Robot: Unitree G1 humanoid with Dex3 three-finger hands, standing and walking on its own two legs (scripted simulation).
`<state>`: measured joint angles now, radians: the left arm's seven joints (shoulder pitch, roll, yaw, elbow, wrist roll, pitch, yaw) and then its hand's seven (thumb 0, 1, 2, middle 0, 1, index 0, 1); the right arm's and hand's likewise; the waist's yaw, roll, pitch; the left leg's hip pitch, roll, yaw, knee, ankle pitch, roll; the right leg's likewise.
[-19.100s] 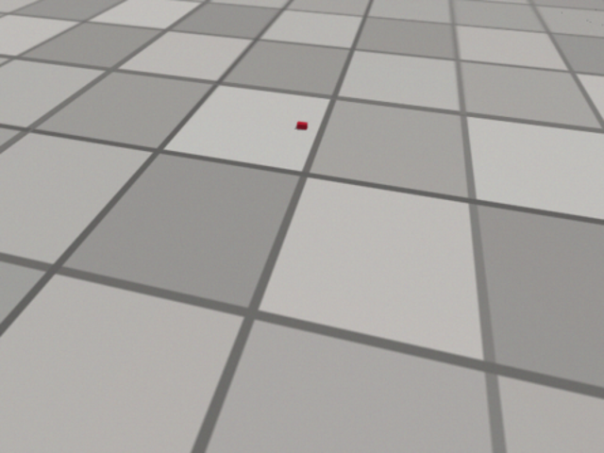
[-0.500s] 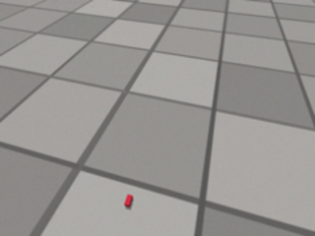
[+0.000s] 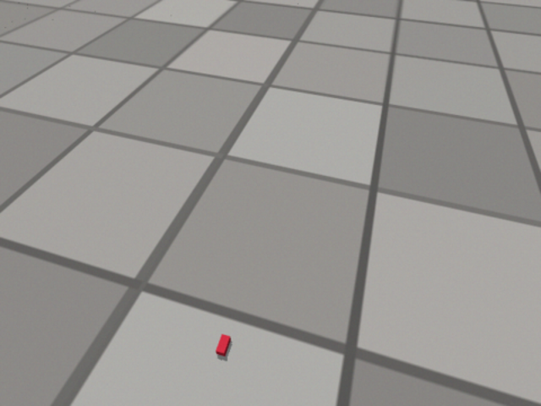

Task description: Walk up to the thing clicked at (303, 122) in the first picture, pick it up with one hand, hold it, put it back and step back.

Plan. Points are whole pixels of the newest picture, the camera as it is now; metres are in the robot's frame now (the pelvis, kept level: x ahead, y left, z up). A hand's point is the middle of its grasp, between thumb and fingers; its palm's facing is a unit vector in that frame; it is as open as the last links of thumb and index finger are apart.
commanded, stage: walk up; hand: left
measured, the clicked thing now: (223, 345) +0.48 +0.18 -0.76
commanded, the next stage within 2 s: none
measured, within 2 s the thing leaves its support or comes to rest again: neither
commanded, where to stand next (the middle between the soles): +0.08 -0.02 m, yaw -5 degrees
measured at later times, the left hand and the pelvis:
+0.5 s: hand out of the picture +0.14 +0.31 -0.17, palm faces -0.03 -0.93 -0.36, open 7.4 cm; pelvis +0.09 +0.04 -0.01, yaw +0 degrees
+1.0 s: hand (128, 405) +0.18 +0.24 -0.15, palm faces +0.02 -0.93 -0.36, open 7.4 cm; pelvis +0.05 -0.01 -0.02, yaw +3 degrees
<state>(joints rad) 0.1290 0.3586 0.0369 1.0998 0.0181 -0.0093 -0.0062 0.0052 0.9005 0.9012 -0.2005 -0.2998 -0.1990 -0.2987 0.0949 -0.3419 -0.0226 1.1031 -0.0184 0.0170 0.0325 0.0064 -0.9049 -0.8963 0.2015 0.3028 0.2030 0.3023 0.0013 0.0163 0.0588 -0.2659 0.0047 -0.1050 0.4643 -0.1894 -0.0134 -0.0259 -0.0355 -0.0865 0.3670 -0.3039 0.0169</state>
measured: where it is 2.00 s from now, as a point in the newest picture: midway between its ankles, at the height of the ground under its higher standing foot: outside the picture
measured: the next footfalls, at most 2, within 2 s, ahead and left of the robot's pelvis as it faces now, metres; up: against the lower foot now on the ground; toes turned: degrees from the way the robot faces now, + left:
right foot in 0.62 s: +0.12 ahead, -0.12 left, +0.00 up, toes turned +2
left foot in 1.00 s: +0.04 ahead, +0.12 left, +0.00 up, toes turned +1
